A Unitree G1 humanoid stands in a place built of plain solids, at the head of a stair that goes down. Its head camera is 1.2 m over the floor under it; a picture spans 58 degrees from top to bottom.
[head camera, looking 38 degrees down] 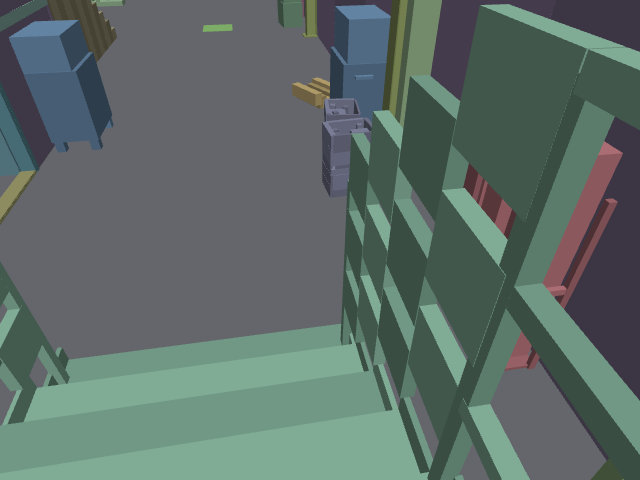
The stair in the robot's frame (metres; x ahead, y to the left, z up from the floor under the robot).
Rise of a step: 0.17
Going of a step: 0.28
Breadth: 1.50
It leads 10 degrees to the left of straight ahead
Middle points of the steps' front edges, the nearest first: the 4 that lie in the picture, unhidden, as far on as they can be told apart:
0.69 0.45 -0.17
0.97 0.50 -0.34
1.24 0.54 -0.51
1.52 0.59 -0.68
